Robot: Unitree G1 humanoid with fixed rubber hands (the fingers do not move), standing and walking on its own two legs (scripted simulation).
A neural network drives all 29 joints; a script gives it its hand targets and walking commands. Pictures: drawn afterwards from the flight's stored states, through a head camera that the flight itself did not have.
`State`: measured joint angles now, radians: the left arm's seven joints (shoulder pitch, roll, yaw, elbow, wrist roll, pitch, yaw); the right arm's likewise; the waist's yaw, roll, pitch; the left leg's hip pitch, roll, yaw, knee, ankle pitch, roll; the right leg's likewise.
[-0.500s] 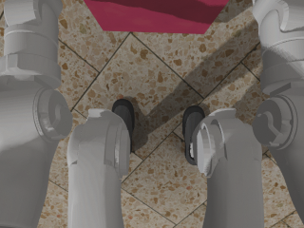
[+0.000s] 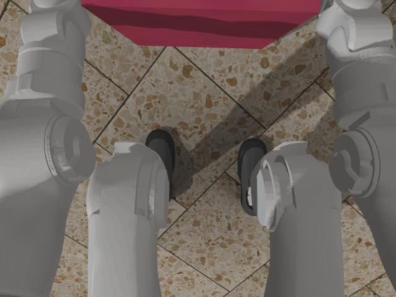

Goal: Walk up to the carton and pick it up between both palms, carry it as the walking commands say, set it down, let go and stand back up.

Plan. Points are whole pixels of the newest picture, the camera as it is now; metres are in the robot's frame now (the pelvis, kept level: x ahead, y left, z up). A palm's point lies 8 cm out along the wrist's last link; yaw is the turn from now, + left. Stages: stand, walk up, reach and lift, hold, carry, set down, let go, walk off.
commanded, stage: set down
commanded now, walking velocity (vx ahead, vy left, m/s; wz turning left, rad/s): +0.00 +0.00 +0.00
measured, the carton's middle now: out of the picture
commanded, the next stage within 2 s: let go in 1.88 s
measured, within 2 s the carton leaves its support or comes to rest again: rests again in 0.02 s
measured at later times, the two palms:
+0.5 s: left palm out of the picture +0.53 +0.24 -0.21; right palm out of the picture +0.53 -0.19 -0.22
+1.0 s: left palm out of the picture +0.57 +0.23 -0.09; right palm out of the picture +0.55 -0.20 -0.11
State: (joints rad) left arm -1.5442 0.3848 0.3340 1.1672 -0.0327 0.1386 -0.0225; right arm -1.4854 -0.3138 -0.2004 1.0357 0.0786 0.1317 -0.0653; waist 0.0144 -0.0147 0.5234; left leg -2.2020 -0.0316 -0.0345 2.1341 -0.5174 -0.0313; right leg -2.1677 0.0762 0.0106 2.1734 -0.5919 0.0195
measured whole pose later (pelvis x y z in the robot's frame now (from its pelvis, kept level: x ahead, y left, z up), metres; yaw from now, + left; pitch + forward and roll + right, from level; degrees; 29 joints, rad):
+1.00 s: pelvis +0.01 +0.00 +0.02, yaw +0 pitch +30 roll +1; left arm -1.36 0.51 0.19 0.57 -0.28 0.37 0.09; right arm -1.26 -0.43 -0.15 0.47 0.17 0.46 -0.17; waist 0.01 -0.01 0.53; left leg -2.07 -0.02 -0.03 2.11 -0.56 -0.03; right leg -2.04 0.08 0.01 2.15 -0.63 0.02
